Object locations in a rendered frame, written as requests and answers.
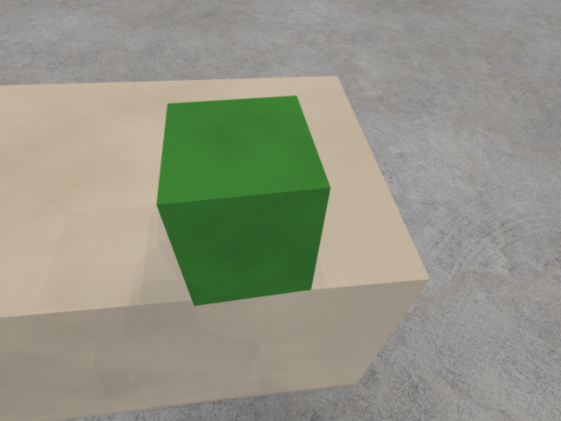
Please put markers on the pedestal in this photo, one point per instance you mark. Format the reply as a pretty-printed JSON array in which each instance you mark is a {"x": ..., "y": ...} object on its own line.
[{"x": 95, "y": 315}]

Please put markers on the carton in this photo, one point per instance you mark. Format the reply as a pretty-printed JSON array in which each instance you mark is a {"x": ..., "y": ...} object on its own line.
[{"x": 243, "y": 196}]

